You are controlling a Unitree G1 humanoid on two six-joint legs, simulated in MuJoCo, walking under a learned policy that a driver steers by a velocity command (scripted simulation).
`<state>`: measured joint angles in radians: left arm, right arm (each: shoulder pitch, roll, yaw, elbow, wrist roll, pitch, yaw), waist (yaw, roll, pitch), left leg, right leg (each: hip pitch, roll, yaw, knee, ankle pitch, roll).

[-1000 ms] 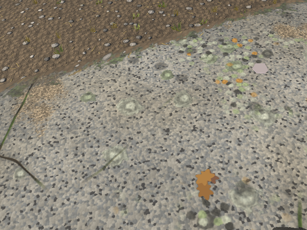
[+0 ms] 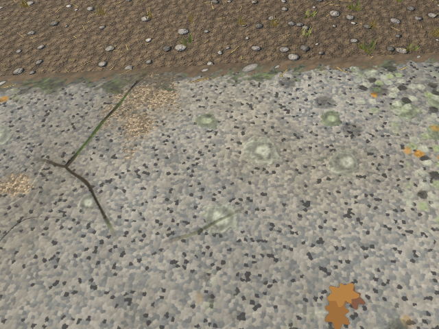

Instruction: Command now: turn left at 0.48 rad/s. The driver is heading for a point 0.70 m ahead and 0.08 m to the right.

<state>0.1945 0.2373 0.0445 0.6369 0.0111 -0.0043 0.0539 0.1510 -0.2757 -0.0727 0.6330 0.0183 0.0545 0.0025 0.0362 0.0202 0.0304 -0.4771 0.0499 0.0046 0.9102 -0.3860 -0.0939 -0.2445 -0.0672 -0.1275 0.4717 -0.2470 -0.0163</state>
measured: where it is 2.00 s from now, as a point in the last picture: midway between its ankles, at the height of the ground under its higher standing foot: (293, 276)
